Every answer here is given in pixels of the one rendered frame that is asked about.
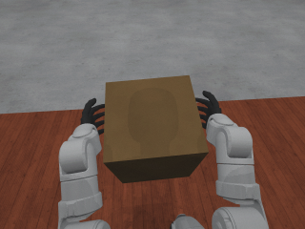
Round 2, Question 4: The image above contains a robot left forearm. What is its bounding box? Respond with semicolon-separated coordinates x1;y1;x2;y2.
57;123;103;229

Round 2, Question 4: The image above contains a robot left hand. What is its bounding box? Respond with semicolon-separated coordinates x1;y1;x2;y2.
80;98;105;135

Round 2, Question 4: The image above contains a robot right forearm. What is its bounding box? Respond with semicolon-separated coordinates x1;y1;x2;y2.
206;114;270;229

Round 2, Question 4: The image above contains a left robot upper arm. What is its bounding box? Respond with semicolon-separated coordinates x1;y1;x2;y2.
64;219;111;229

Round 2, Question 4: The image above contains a carton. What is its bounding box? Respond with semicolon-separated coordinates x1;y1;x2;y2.
103;75;209;184

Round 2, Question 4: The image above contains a right robot shin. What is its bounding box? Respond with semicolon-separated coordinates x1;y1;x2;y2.
176;214;186;219

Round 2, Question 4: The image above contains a right robot thigh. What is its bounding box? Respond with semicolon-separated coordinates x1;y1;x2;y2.
172;216;205;229

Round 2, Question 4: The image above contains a robot right hand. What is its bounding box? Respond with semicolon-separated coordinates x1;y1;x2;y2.
195;91;222;130

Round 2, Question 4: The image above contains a right robot upper arm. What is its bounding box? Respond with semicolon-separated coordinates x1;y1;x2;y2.
212;207;269;229

